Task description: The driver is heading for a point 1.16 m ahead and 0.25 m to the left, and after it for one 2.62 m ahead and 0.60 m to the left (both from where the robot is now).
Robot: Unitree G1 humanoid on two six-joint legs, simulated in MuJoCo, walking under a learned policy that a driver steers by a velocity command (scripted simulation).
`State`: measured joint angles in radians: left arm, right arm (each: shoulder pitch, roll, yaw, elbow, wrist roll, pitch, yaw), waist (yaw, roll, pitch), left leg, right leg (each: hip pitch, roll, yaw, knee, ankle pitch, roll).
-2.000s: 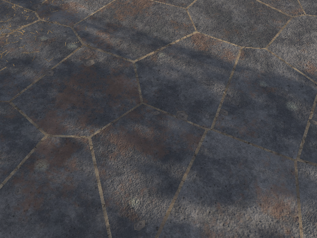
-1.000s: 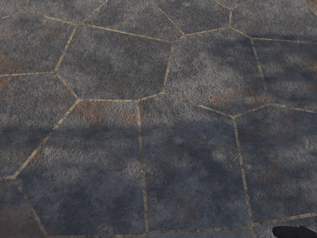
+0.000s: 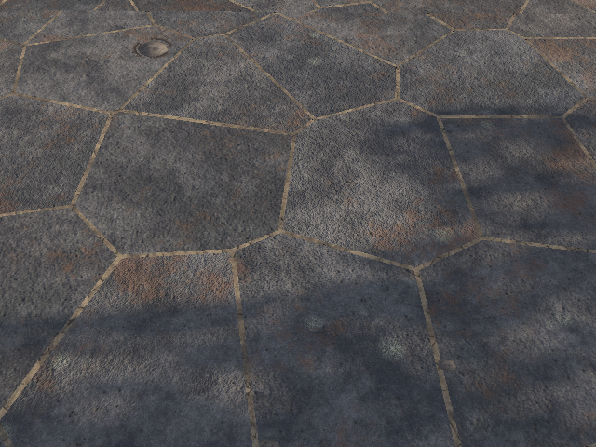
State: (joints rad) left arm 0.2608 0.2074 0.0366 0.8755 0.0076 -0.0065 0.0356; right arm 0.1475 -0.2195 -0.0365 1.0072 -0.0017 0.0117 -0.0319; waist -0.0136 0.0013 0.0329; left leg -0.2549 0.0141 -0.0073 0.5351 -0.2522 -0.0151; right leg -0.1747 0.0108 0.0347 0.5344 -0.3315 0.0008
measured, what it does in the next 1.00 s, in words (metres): walks ahead: right foot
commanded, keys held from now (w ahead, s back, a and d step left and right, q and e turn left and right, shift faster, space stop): w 0.60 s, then w+q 0.40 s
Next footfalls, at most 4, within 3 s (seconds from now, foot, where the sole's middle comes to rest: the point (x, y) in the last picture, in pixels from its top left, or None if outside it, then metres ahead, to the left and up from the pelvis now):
0.68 right None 0.43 -0.12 -0.77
1.24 left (238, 376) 0.69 0.17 -0.77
1.74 right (261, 259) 1.05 0.12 -0.77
2.24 left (146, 233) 1.15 0.47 -0.77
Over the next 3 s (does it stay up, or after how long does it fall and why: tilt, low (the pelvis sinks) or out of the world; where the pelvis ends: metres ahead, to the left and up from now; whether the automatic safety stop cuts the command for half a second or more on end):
stays up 1.40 0.34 0.01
